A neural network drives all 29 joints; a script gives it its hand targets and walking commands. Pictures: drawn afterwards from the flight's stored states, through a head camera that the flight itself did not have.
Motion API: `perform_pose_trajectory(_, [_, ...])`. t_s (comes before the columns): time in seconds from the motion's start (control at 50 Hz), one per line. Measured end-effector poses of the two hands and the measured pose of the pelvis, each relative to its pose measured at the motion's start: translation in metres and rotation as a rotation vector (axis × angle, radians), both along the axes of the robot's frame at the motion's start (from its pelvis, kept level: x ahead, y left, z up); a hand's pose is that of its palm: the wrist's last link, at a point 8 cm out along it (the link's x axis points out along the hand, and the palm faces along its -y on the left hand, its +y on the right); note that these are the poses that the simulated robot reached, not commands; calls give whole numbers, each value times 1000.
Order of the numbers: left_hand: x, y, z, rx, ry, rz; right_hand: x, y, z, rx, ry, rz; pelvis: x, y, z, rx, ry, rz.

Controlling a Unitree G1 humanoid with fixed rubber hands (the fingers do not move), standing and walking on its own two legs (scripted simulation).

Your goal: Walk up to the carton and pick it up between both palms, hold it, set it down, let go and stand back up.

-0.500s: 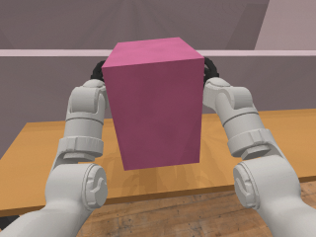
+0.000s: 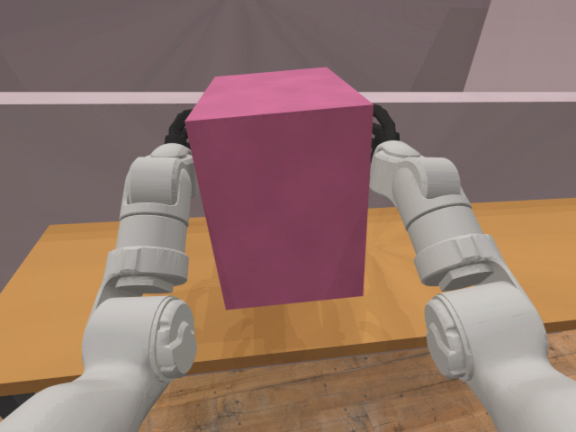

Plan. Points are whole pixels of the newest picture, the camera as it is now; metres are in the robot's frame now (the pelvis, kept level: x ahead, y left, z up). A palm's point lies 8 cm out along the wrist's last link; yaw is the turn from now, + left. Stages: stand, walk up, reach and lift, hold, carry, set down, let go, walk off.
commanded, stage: hold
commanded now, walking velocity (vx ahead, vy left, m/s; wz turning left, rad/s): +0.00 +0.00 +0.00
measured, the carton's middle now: (281, 175) +0.40 +0.01 +0.25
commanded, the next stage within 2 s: none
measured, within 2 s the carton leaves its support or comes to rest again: neither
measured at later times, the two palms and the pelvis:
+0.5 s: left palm (177, 162) +0.38 +0.14 +0.28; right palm (382, 158) +0.37 -0.12 +0.29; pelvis +0.00 +0.00 +0.00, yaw +0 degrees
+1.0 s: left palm (178, 162) +0.38 +0.14 +0.28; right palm (383, 158) +0.37 -0.13 +0.29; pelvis +0.00 +0.00 +0.00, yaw +0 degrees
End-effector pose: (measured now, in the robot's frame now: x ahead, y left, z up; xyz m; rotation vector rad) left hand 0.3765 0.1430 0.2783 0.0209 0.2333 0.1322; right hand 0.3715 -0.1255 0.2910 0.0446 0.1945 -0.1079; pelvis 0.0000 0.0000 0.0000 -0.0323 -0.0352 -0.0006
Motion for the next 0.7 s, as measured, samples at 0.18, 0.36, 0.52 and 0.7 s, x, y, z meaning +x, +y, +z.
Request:
perform_pose_trajectory(0.18, [0, 0, -2, -2, 4, -1, 0, 0, -1, -3, 4, -1, 0, 0, 0, 0, 0, -1])
perform_pose_trajectory(0.36, [1, 1, -3, 0, 3, -1, 1, 1, -1, -6, 4, 0, 0, 0, 0, 0, 1, -1])
perform_pose_trajectory(0.52, [-1, 1, -2, 0, -2, 2, 0, 1, -2, -5, 0, 3, 0, 0, 0, -1, 0, 1])
perform_pose_trajectory(0.7, [0, 0, -1, 4, 2, -1, 0, 0, -2, 2, 4, -1, 0, 0, 0, -1, 0, 1])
